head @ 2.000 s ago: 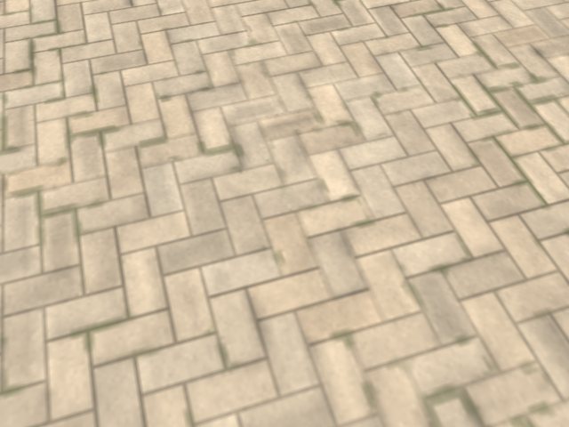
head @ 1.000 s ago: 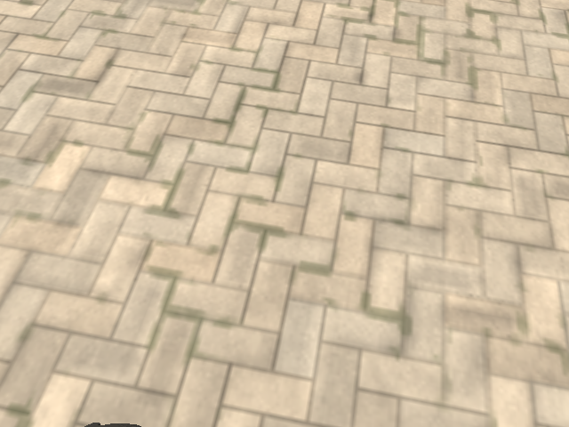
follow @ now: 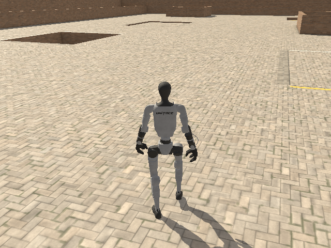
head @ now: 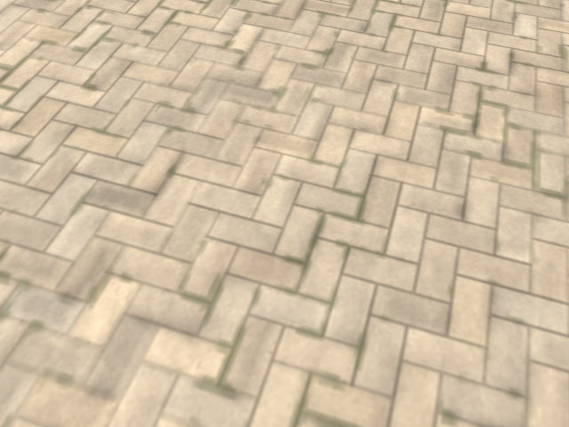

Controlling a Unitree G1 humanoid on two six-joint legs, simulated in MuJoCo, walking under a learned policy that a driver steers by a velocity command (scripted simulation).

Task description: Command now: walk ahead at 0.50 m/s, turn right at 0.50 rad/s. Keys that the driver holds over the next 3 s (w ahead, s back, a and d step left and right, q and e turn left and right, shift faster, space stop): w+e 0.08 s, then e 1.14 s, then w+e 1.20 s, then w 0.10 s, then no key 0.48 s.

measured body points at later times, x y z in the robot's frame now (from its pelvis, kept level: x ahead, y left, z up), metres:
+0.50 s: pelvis +0.19 -0.05 +0.00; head +0.24 -0.08 +0.44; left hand +0.34 +0.21 -0.12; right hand +0.26 -0.33 -0.13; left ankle +0.31 +0.10 -0.67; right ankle +0.21 -0.10 -0.74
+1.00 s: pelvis +0.25 -0.01 +0.00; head +0.30 +0.00 +0.45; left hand +0.52 +0.16 -0.13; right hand +0.21 -0.31 -0.09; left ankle +0.32 +0.07 -0.74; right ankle +0.15 -0.09 -0.66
